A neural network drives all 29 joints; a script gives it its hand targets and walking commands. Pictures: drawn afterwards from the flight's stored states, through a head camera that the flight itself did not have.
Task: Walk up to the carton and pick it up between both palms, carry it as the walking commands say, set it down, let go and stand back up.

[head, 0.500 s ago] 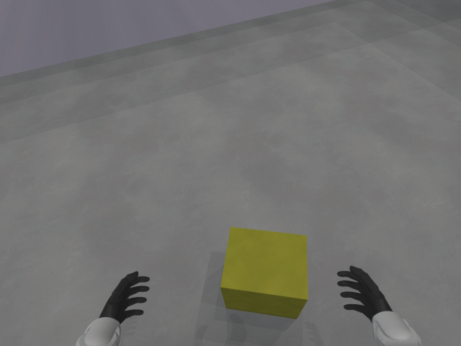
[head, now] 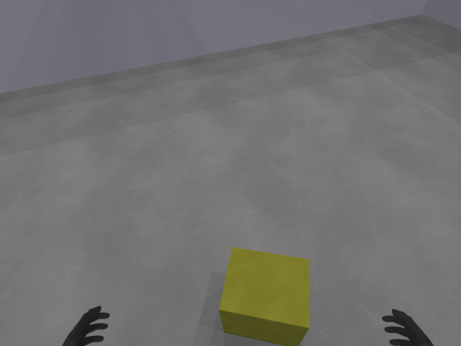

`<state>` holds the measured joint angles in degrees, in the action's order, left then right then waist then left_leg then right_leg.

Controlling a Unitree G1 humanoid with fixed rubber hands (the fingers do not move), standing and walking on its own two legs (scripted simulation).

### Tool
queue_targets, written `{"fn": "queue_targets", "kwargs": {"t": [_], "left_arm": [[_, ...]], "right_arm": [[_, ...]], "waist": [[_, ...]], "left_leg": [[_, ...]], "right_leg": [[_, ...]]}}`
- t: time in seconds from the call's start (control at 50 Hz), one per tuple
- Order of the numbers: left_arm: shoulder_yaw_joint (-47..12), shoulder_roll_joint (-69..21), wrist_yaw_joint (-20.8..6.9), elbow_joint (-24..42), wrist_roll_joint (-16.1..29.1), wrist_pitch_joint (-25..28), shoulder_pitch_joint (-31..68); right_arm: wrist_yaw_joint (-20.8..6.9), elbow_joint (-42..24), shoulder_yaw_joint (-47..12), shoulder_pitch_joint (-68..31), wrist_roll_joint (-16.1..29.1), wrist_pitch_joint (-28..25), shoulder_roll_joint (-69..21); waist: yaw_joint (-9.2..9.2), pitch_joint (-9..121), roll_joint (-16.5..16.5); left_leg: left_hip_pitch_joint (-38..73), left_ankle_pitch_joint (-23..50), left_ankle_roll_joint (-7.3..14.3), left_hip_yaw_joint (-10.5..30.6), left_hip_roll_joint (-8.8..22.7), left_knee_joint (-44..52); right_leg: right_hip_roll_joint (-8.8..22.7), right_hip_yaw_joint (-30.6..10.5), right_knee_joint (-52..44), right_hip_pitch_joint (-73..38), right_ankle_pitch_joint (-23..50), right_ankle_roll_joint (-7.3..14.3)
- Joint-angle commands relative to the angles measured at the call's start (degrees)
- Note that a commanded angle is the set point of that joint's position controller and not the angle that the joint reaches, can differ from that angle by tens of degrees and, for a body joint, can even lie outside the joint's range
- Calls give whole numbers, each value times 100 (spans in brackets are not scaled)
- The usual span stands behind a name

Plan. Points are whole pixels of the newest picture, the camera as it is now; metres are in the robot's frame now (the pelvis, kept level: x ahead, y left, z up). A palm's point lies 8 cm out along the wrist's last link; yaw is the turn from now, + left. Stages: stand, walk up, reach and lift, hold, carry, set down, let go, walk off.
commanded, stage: stand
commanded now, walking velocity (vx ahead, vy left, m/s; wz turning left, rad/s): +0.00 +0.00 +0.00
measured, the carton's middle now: (264, 297) +0.41 -0.07 -0.63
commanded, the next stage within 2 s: none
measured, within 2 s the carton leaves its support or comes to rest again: neither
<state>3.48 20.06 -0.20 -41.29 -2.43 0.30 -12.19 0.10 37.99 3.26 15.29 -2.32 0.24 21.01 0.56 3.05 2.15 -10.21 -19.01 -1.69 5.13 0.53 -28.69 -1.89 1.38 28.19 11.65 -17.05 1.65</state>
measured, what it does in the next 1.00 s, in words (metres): stands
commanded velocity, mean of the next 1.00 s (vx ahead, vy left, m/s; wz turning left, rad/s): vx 0.00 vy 0.00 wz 0.00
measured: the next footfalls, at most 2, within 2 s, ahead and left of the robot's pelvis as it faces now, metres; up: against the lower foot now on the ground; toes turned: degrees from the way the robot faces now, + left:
none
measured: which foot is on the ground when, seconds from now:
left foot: down 0.00-1.00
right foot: down 0.00-1.00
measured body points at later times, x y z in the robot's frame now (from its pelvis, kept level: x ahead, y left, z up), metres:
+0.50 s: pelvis +0.00 +0.02 +0.01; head -0.02 +0.01 +0.45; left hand +0.11 +0.33 -0.09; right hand +0.12 -0.28 -0.10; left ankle -0.04 +0.14 -0.74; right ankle -0.02 -0.10 -0.74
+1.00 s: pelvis -0.03 +0.02 +0.01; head -0.05 +0.02 +0.46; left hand +0.07 +0.34 -0.10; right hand +0.07 -0.29 -0.11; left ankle -0.04 +0.14 -0.74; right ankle -0.02 -0.10 -0.74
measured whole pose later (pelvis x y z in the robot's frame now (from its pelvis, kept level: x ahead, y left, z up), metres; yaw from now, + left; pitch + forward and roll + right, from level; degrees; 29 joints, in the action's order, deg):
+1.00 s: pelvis -0.03 +0.02 +0.01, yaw +0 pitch -3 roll +0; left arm 0.7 21.2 0.5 -58.0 -1.2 0.8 -9.2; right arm 0.9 55.8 0.3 10.3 -1.4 -1.0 22.3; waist 0.6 1.0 1.1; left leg -5.9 -13.3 0.2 4.0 -1.7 -21.9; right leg 0.5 0.2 22.4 7.8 -11.9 -0.4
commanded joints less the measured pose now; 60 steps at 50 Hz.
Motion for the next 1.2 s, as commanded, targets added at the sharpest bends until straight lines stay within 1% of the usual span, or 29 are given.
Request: {"fn": "queue_targets", "kwargs": {"t": [0.0,0.02,0.06,0.08,0.12,0.18,0.22,0.24,0.32,0.36,0.4,0.42,0.48,0.56,0.58,0.64,0.68,0.7,0.72,0.74,0.78,0.82,0.84,0.86,0.94,0.96,1.06,1.16,1.18], "left_arm": [[165,852,88,231,23,71,274],[167,825,103,162,8,54,285],[124,779,79,88,31,106,410],[80,785,89,-31,33,100,319],[112,935,119,-138,28,82,415],[74,877,108,-271,35,92,410],[59,969,126,-371,74,110,349],[37,882,150,-396,55,107,346],[-15,857,137,-549,85,116,360],[-3,933,149,-636,84,74,332],[-6,940,133,-655,41,65,466],[25,903,130,-686,60,83,457],[-35,852,142,-881,115,104,398],[-43,998,100,-932,70,127,499],[-38,1014,110,-1026,84,121,491],[-82,939,99,-1058,90,134,465],[-80,1066,98,-1185,102,148,461],[-81,1040,113,-1205,107,131,493],[-61,1097,119,-1196,66,112,480],[-59,1002,102,-1209,51,91,552],[-74,1031,79,-1265,148,132,460],[-97,960,66,-1289,81,133,590],[-120,920,67,-1320,98,132,498],[-90,996,88,-1342,105,108,651],[-92,1081,115,-1430,118,137,512],[-131,1028,101,-1469,150,116,480],[-84,1241,82,-1592,126,107,558],[-144,1130,74,-1648,152,122,611],[-148,1058,56,-1618,142,95,610]], "right_arm": [[43,-343,134,-414,34,-144,776],[90,-239,112,-214,47,-139,688],[118,-133,149,-368,1,-139,867],[125,-91,151,-239,25,-113,879],[111,-102,117,-449,40,-136,819],[122,153,78,-353,15,-154,817],[112,219,61,-326,29,-132,821],[116,301,56,-417,50,-156,868],[121,409,22,-456,80,-159,883],[150,537,26,-479,40,-185,882],[168,616,17,-498,83,-173,977],[155,675,9,-505,82,-177,899],[136,771,9,-530,49,-158,932],[125,907,-46,-634,69,-197,840],[129,929,-19,-665,96,-200,937],[131,1050,-66,-587,84,-186,914],[107,1146,-73,-727,55,-177,924],[109,1154,-77,-695,58,-167,920],[108,1279,-60,-603,51,-172,1004],[122,1223,-78,-750,56,-197,1029],[94,1270,-77,-721,85,-194,1008],[116,1270,-90,-737,101,-198,999],[112,1361,-102,-777,66,-203,1113],[104,1318,-87,-760,99,-185,979],[112,1491,-135,-822,84,-180,1010],[105,1496,-148,-763,100,-197,1069],[100,1544,-163,-693,134,-173,1027],[76,1555,-144,-821,133,-185,1131],[90,1613,-169,-889,116,-175,1095]], "waist": [[89,266,-72],[25,189,-278],[65,105,-8],[12,203,-266],[34,165,-376],[45,-8,55],[36,197,-310],[55,38,-127],[38,149,-169],[51,19,80],[17,134,-37],[72,45,-306],[0,-73,43],[19,-119,-310],[-2,-173,-87],[-28,-42,-23],[23,-291,-336],[8,-370,-47],[35,-420,-209],[30,-468,12],[37,-193,-287],[-26,-211,-277],[31,-304,-44],[-36,-406,-124],[59,-434,-342],[22,-415,-45],[-26,-358,-222],[-40,-287,-31],[62,-426,-35]], "left_leg": [[-58,2136,229,164,341,90],[-69,2254,211,126,367,201],[-11,2368,216,142,377,270],[75,2235,211,155,383,286],[94,1920,237,212,391,370],[-80,2101,199,242,349,493],[108,2307,282,193,414,433],[79,2371,252,202,387,347],[325,2840,230,210,408,441],[159,2589,244,197,406,566],[198,2398,212,184,381,574],[198,2357,237,265,385,583],[108,1863,282,286,447,744],[146,1649,263,307,416,858],[134,1611,291,334,410,864],[-42,1425,272,340,420,918],[-75,1110,294,360,421,1015],[-143,991,330,305,375,1029],[-205,968,318,402,378,1087],[-218,878,317,346,408,1061],[-99,1026,324,401,435,1060],[-99,1085,313,386,406,1109],[-144,1159,309,317,401,1040],[-188,1191,329,361,413,1067],[-102,1241,389,477,454,1079],[-185,1056,358,408,447,1119],[19,1029,313,439,432,1222],[32,938,285,348,475,1197],[-54,974,296,359,438,1195]], "right_leg": [[672,-611,-284,-452,2260,-81],[699,-564,-247,-463,2281,-94],[685,-573,-306,-459,2065,-113],[693,-539,-304,-464,2043,-110],[670,-575,-449,-454,1840,-133],[696,-591,-418,-518,1808,-76],[724,-564,-391,-626,2156,-72],[712,-580,-442,-591,2326,-73],[705,-469,-380,-538,2395,-116],[760,-585,-419,-611,2118,-75],[701,-533,-445,-579,1997,-73],[695,-483,-426,-548,1895,-76],[754,-588,-601,-549,1522,-120],[759,-614,-723,-548,1487,-104],[784,-674,-699,-393,1343,-68],[812,-628,-694,-644,1310,-51],[791,-643,-822,-462,970,-114],[812,-753,-870,-482,1020,-106],[802,-700,-847,-541,915,-85],[796,-678,-918,-506,895,-90],[796,-699,-865,-579,925,-96],[818,-634,-804,-567,1091,-76],[813,-666,-831,-619,1162,-89],[809,-666,-859,-526,1100,-98],[858,-687,-929,-489,988,-89],[856,-702,-939,-557,927,-105],[800,-673,-943,-543,827,-87],[843,-769,-991,-588,963,-59],[876,-744,-992,-604,1037,-44]]}}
